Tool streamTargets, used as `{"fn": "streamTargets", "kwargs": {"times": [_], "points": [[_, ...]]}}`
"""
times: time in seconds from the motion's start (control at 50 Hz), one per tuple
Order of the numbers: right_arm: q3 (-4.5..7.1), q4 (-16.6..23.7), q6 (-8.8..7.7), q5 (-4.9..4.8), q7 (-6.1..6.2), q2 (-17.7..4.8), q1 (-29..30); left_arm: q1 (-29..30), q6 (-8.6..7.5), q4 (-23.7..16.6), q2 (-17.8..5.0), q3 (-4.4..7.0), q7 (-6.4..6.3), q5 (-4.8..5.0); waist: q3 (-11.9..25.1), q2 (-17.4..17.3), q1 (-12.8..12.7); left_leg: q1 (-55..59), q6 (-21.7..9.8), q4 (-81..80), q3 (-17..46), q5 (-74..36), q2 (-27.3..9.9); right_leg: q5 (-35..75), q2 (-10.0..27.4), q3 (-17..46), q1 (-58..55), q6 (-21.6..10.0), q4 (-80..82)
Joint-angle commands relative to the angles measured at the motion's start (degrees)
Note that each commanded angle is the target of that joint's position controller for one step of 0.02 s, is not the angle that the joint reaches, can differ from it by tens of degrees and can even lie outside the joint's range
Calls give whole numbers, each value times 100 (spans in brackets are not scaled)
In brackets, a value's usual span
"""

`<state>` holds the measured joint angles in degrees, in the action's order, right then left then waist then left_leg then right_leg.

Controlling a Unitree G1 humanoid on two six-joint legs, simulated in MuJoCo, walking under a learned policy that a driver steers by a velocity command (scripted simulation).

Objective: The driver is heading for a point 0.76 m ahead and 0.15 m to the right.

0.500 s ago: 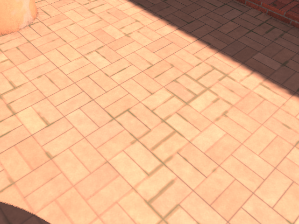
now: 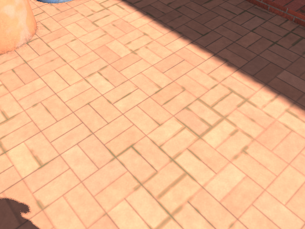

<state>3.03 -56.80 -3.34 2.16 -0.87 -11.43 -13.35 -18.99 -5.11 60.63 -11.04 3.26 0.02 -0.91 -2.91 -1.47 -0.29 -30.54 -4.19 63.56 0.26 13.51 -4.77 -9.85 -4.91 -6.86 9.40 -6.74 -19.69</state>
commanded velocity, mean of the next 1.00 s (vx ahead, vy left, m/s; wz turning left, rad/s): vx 0.50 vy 0.00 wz -0.22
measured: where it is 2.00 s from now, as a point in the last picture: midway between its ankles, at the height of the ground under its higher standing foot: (180, 170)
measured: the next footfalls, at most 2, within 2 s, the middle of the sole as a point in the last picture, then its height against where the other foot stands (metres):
left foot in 0.34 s outside the picture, level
right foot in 0.88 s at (179, 195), level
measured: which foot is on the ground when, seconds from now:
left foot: up 0.00-0.32, down 0.34-0.90, up 0.92-1.00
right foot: down 0.00-0.36, up 0.38-0.86, down 0.88-1.00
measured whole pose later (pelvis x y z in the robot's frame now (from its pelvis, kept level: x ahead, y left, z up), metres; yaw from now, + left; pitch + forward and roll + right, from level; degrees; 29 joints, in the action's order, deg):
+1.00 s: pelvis +0.57 -0.02 -0.02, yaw -17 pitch +0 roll +0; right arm 2.7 -54.4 -5.2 0.7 0.3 -11.6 -16.8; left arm -10.0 -1.9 52.2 -13.8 4.6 0.7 -1.1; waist -3.9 -0.4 0.3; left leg -19.3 -1.5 72.2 -2.8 20.5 -2.7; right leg -11.3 -6.8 -5.2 19.1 -8.2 -30.1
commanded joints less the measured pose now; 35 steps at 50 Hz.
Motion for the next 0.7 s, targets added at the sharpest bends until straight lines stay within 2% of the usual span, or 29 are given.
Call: {"fn": "streamTargets", "kwargs": {"times": [0.02,0.06,0.14,0.2,0.24,0.28,0.3,0.32,0.34,0.36,0.38,0.4,0.42,0.44,0.46,0.48,0.52,0.56,0.58,0.66,0.7], "points": [[23,220,114,15,-54,-175,-128,-273,-124,-177,-527,34,-15,12,-239,344,173,-512,158,-457,-51,-562,-246,524,1585,1385,131,-586,1425],[16,409,113,-25,-71,-211,417,-507,-114,-149,-496,2,-11,21,-335,341,42,-783,245,-1089,-152,-957,-251,882,1506,1228,-107,-533,1459],[-57,664,81,-96,-96,-115,1217,-964,-123,-51,-492,-32,-33,27,-344,433,-204,-651,264,-2261,-406,-1496,-41,1688,1424,940,-582,-385,1357],[-69,822,52,-102,-90,-153,1653,-1273,-107,66,-498,-43,-77,-13,-386,481,-345,-735,159,-2725,-508,-1406,93,2212,1561,899,-1223,-433,1162],[-56,923,12,-99,-84,-205,1803,-1325,-88,119,-550,-31,-114,-57,-414,501,-332,-731,32,-2956,-515,-1107,166,2680,1707,898,-1620,-474,940],[-17,905,-40,-101,-56,-277,1562,-1153,-80,115,-633,-9,-145,-80,-293,554,-125,-179,-162,-3215,-606,-652,373,3841,1763,776,-1760,-395,470],[30,784,-67,-95,-16,-358,1142,-1065,-77,111,-701,10,-153,-85,-68,619,66,417,-273,-3303,-683,-419,569,4667,1750,713,-1749,-325,-20],[103,521,-110,-80,33,-467,333,-975,-58,109,-746,21,-142,-73,338,556,413,1343,-408,-3598,-764,-486,754,5014,1630,591,-1630,-237,-921],[208,205,-169,17,93,-702,-706,-881,-57,46,-695,-4,-127,-24,901,427,825,2835,-615,-3720,-411,-638,429,4153,1432,450,-792,-133,-2150],[367,93,-186,166,154,-1296,-1580,-1105,-68,-186,-276,-111,-58,178,1751,-488,917,4607,-1135,-3874,1731,99,-1204,1670,840,106,1003,106,-4210],[400,82,-93,29,80,-1364,-1460,-1358,-68,-151,-382,-23,-26,209,2198,-1028,705,5061,-1650,-4690,3946,21,-2026,-1953,-4,547,2196,162,-5701],[340,174,-58,-110,50,-1147,-762,-820,-34,-256,-641,59,-45,94,1343,-318,459,4342,-1442,-4776,3161,287,-1724,-1478,447,995,2676,79,-5883],[235,247,-90,-142,31,-760,-299,-383,-67,-385,-541,38,-20,51,667,-47,356,3486,-1275,-4982,2404,59,-1515,-1020,660,981,2717,82,-5614],[154,242,-134,-112,34,-483,-73,-292,-46,-373,-387,29,-9,46,283,101,151,2837,-1001,-5200,1782,-269,-1254,-760,850,978,2491,84,-5225],[86,154,-182,-118,65,-280,-81,-325,36,-373,-321,38,14,-48,121,-3,-5,2395,-797,-5322,1327,-583,-1043,-651,950,1003,2223,129,-4926],[47,86,-224,-110,93,-188,-154,-502,131,-298,-189,22,53,-94,93,-69,-114,2160,-670,-5414,973,-750,-912,-586,971,998,1989,178,-4786],[57,-38,-324,-120,117,-327,-462,-444,255,-350,-153,37,108,-113,36,-134,-187,2065,-611,-5517,576,-1229,-841,-423,957,945,2054,232,-4654],[77,-80,-369,-115,123,-470,-633,-6,329,-530,-189,43,142,-98,-114,-158,-170,2104,-553,-5666,221,-1353,-797,-14,1028,904,2471,280,-4410],[70,-89,-375,-108,125,-473,-717,253,344,-630,-216,43,157,-87,-187,-155,-129,2160,-518,-5716,69,-1443,-766,214,1049,883,2677,304,-4219],[18,-98,-390,-115,149,-435,-927,1151,305,-984,-170,-24,212,-35,-333,-171,31,2382,-353,-5723,-564,-2127,-595,1031,978,576,2786,342,-2898],[18,-150,-394,-130,191,-490,-1140,1560,294,-1145,-119,-75,236,-35,-359,-197,154,2645,-310,-5694,-773,-2495,-659,1222,910,295,2678,289,-2301]]}}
